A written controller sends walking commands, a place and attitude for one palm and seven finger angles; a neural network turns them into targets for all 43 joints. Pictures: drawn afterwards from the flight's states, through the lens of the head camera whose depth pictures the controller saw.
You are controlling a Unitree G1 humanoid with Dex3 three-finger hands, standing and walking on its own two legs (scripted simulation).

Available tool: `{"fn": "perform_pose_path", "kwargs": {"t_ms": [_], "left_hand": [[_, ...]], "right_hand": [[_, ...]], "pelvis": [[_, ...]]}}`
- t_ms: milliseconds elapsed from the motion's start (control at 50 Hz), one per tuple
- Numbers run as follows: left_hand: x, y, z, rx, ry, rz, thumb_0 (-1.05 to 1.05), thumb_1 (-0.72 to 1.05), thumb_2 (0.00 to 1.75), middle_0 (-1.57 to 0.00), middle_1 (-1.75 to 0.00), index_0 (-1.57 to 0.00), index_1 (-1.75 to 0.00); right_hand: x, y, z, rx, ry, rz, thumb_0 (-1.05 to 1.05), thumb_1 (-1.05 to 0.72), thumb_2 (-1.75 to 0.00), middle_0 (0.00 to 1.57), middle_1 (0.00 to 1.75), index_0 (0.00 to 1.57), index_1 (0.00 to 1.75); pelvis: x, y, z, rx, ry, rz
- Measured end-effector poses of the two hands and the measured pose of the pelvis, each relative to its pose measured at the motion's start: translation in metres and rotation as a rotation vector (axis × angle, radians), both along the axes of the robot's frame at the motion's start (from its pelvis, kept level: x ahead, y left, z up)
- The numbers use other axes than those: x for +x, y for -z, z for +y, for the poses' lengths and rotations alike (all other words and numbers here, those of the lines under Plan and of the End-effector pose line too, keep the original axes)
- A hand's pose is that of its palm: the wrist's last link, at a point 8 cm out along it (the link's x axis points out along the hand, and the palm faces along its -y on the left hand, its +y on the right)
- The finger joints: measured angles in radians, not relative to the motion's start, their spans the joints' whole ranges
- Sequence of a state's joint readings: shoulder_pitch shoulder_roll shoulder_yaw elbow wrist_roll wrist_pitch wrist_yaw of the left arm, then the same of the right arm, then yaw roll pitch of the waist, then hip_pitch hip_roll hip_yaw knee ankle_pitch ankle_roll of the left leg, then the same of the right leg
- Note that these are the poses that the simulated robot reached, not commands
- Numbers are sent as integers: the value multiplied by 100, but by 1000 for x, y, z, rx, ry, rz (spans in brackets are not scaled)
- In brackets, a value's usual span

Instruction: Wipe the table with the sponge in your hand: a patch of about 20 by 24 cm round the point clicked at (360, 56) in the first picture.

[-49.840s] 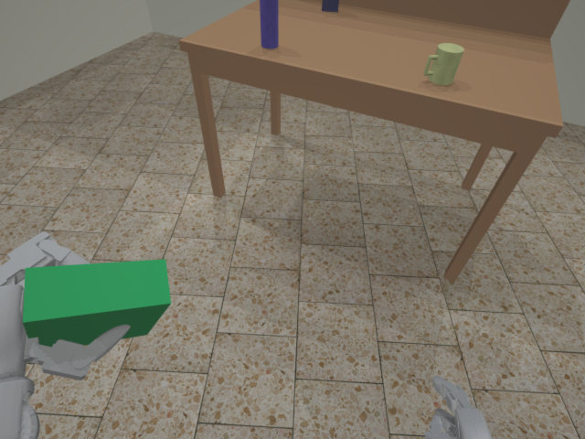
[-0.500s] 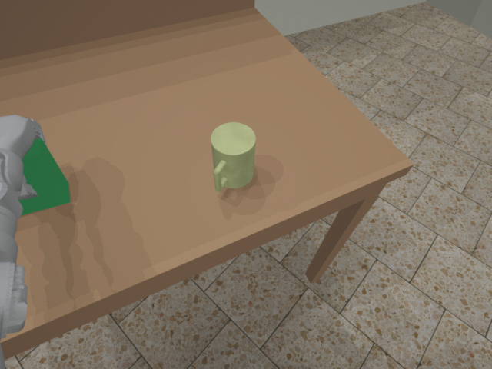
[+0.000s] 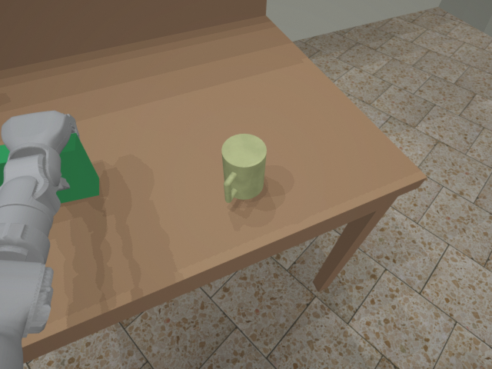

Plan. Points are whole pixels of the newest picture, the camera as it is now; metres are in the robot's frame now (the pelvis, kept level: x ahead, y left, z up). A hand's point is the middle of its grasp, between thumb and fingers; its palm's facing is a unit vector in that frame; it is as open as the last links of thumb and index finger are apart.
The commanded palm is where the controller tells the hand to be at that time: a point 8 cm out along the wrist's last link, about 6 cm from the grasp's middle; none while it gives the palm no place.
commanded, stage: slide across to the middle lane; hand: left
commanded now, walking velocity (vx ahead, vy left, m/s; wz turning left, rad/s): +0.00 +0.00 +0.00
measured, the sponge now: (51, 180) +0.41 +0.37 +0.04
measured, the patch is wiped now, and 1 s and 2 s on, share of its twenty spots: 0.50 0.70 0.85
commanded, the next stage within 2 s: wipe back along the middle lane in 0.24 s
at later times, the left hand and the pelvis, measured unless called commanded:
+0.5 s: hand (82, 156) +0.43 +0.31 +0.08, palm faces -0.10 +0.00 -1.00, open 9.2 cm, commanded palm +0.41 +0.29 +0.12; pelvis +0.02 -0.01 +0.01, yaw -1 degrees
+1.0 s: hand (86, 174) +0.39 +0.29 +0.08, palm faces -0.04 +0.00 -1.00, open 9.2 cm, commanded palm +0.36 +0.27 +0.11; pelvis +0.01 -0.01 +0.01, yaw -1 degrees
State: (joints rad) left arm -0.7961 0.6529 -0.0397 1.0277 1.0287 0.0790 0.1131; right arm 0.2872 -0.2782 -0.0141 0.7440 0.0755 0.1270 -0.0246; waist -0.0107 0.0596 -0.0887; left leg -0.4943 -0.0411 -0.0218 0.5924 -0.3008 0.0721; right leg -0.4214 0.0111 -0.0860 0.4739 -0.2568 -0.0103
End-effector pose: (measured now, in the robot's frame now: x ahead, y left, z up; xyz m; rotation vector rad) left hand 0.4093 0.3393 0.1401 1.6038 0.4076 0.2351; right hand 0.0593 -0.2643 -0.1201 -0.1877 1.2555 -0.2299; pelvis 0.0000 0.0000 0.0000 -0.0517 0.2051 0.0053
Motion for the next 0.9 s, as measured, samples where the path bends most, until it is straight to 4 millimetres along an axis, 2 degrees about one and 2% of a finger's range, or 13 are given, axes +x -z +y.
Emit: {"fn": "perform_pose_path", "kwargs": {"t_ms": [100, 200, 420, 620, 900], "left_hand": [[11, 1, -19, -32, 22, -6, 0, -49, 114, -82, -142, -83, -148], [17, 3, -29, -31, 14, -14, 0, -49, 114, -82, -142, -83, -148], [14, 4, -35, -28, -35, -14, -1, -47, 113, -80, -143, -81, -149], [-5, 5, -50, -30, -5, -42, -1, -45, 112, -78, -145, -79, -151], [-28, 5, -61, -31, -7, -76, 0, -43, 111, -77, -147, -78, -153]], "right_hand": [[21, -2, 1, 8, -18, -42, 1, -91, -90, 20, 30, 20, 30], [34, -3, -2, 18, -26, -64, 1, -91, -90, 20, 29, 20, 30], [37, -3, -16, 18, -22, -47, 1, -91, -90, 20, 29, 20, 30], [43, -6, -22, 23, -14, -76, 1, -91, -90, 20, 29, 20, 30], [73, -13, -7, 57, -50, -189, 1, -91, -90, 20, 29, 20, 30]], "pelvis": [[5, -2, -1, 4, 5, 0], [12, -3, -5, 9, 12, 3], [18, -5, -14, 13, 14, -6], [17, -6, -15, 17, 19, -31], [10, -6, -15, 19, 20, -59]]}}
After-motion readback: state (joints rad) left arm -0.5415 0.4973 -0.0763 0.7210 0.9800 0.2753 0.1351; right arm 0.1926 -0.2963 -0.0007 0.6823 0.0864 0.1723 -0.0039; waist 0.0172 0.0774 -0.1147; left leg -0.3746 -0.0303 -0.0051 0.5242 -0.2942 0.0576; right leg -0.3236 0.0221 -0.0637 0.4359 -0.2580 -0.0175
